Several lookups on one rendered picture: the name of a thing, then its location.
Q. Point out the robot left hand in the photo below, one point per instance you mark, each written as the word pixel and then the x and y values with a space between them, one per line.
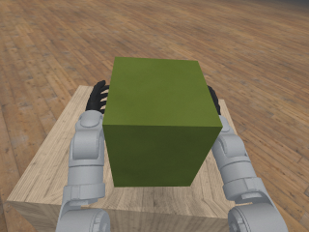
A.
pixel 94 102

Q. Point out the pedestal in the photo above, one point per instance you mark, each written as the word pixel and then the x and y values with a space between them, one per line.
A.
pixel 38 194

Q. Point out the robot right forearm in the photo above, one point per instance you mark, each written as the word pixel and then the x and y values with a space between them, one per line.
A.
pixel 241 183

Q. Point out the robot left forearm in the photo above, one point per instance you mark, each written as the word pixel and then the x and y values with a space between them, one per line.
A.
pixel 86 160

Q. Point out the robot right hand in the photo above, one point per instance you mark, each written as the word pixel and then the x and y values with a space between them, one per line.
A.
pixel 215 100

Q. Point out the robot left upper arm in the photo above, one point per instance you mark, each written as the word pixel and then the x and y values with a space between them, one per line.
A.
pixel 84 220

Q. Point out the carton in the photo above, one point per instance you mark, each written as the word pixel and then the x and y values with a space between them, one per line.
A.
pixel 159 122

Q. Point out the robot right upper arm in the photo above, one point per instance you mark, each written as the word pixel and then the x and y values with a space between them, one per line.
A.
pixel 257 217

